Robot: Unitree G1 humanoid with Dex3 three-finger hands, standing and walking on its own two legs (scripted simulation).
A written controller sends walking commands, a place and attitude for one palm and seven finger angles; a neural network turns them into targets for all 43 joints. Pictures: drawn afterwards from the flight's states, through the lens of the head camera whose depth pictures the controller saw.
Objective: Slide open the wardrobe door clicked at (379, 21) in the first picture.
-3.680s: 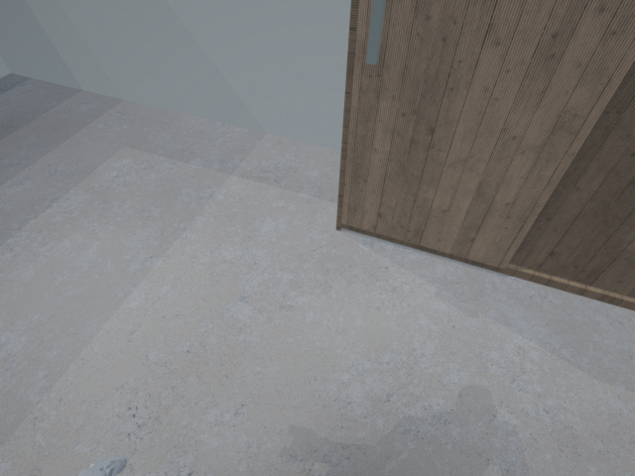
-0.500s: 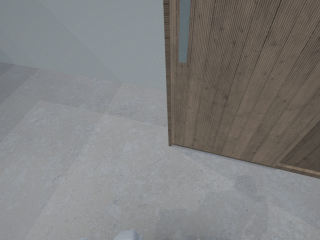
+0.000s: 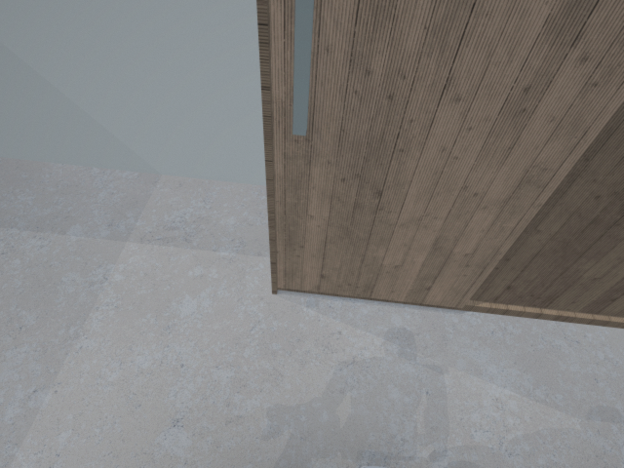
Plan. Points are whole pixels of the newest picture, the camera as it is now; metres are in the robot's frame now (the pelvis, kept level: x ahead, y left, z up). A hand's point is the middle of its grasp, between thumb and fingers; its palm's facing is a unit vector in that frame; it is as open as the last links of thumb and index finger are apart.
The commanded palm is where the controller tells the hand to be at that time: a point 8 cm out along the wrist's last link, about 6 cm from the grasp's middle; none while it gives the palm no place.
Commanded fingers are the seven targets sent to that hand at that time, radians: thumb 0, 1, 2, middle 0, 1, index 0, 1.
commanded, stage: take the last steps up to it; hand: left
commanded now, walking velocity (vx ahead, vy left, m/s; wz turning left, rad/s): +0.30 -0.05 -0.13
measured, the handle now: (303, 59) +0.75 +0.06 +0.14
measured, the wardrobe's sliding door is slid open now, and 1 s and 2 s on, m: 0.00 0.00 0.00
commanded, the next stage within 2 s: come to a stop and stand still in 0.78 s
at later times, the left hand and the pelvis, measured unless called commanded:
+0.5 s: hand out of the picture +0.04 +0.14 -0.18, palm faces +0.02 -0.99 -0.15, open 7.4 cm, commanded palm none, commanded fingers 0.00 0.90 0.90 -0.20 -0.30 -0.20 -0.30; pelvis +0.11 -0.02 -0.01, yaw -2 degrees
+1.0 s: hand (239, 336) +0.35 +0.14 -0.17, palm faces -0.05 -0.97 -0.25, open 7.3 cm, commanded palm none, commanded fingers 0.00 0.90 0.90 -0.20 -0.30 -0.20 -0.30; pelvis +0.27 -0.04 -0.01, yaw -3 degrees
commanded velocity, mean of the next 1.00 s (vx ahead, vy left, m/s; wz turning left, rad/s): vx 0.17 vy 0.01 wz -0.02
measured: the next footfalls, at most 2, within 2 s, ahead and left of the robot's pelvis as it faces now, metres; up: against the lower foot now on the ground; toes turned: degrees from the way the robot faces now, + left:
right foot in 0.16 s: +0.03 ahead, -0.13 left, +0.00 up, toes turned -7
left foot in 0.56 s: +0.27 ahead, +0.10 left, +0.00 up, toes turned +6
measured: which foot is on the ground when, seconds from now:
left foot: down 0.00-0.16, up 0.18-0.54, down 0.56-0.94, up 0.96-1.00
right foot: up 0.00-0.14, down 0.16-0.56, up 0.58-0.90, down 0.92-1.00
